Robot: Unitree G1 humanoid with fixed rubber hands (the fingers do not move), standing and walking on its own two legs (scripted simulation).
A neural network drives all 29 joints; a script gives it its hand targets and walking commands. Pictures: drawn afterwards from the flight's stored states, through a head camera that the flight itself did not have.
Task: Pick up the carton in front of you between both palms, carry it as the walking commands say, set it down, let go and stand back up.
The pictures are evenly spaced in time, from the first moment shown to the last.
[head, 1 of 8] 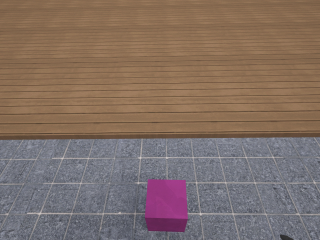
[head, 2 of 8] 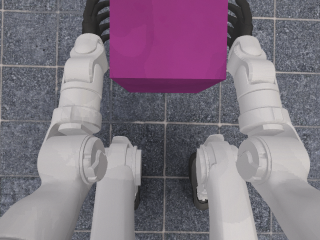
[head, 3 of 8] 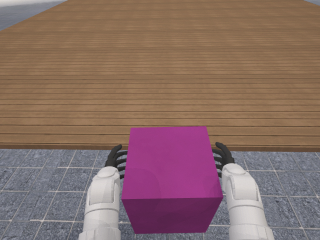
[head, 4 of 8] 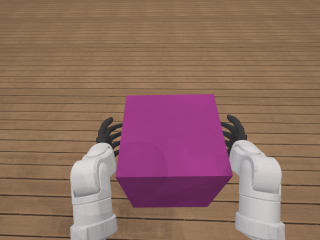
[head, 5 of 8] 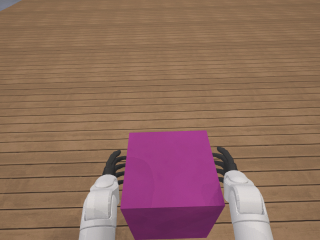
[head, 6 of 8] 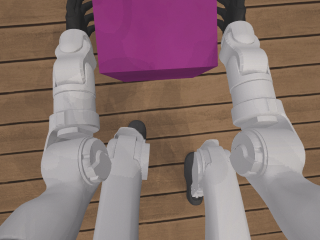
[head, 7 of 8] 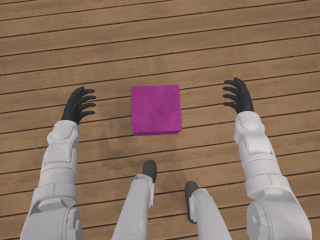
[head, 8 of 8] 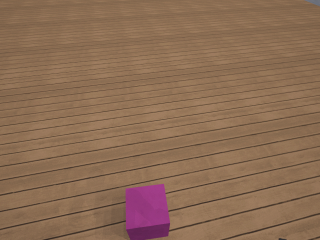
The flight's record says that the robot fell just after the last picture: no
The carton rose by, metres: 0.82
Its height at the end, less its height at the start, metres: +0.06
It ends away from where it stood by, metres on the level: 3.24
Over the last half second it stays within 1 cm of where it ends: yes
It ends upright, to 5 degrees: yes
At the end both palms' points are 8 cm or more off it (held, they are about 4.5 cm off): yes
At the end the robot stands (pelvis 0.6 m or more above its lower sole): yes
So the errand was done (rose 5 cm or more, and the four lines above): yes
